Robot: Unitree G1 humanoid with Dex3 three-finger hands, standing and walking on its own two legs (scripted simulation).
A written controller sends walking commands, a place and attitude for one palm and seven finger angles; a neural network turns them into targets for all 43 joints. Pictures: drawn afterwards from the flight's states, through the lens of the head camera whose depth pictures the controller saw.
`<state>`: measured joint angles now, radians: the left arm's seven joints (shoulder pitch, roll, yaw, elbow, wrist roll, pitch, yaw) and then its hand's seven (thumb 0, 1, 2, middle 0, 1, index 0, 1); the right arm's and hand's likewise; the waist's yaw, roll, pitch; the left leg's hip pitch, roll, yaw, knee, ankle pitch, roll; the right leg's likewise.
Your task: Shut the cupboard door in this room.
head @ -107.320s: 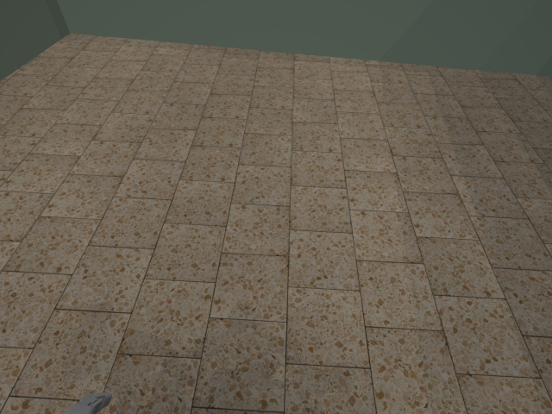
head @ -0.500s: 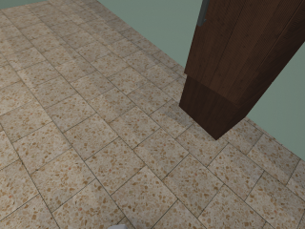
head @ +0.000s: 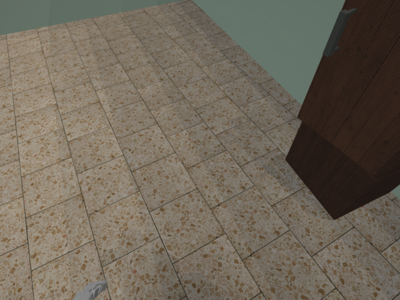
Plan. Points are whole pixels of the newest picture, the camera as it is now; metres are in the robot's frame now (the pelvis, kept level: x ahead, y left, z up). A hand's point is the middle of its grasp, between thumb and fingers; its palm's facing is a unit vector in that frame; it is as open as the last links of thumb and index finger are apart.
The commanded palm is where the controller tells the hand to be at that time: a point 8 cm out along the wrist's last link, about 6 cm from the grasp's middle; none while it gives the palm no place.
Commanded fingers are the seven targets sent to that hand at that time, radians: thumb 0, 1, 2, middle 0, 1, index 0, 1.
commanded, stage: walk to a spot facing it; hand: left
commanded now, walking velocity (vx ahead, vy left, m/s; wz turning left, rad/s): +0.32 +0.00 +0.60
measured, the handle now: (340, 32) +0.86 -0.44 +0.09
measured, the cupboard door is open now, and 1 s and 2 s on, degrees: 10 10 10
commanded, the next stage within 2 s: turn to face it in 0.54 s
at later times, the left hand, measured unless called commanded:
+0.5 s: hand out of the picture +0.02 +0.14 -0.17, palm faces +0.42 -0.88 -0.21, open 7.4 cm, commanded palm none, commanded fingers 0.00 0.90 0.90 -0.20 -0.30 -0.20 -0.30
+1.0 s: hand (105, 207) +0.38 +0.29 -0.18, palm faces +0.33 -0.92 -0.19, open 7.4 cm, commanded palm none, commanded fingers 0.00 0.90 0.90 -0.20 -0.30 -0.20 -0.30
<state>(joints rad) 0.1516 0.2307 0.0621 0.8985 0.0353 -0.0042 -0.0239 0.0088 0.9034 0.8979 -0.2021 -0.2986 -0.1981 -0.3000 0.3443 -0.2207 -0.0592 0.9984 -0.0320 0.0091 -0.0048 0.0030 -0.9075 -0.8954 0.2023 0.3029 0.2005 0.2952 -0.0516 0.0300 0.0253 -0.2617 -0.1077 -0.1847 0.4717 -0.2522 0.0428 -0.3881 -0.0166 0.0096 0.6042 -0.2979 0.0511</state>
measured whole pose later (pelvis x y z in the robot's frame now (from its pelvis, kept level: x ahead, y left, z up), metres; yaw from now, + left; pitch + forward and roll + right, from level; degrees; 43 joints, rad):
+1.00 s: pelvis +0.36 +0.09 -0.02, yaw +19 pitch +0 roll +0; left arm 0.18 0.16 0.04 0.92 0.03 0.02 -0.01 0.00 0.90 0.90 -0.20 -0.30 -0.20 -0.30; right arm 0.29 -0.16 -0.02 1.02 -0.02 -0.01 -0.04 0.00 -0.91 -0.90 0.20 0.30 0.20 0.30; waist -0.01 0.01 0.08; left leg -0.07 -0.01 0.15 0.57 -0.48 0.05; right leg -0.39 -0.01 -0.06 0.65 -0.25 -0.02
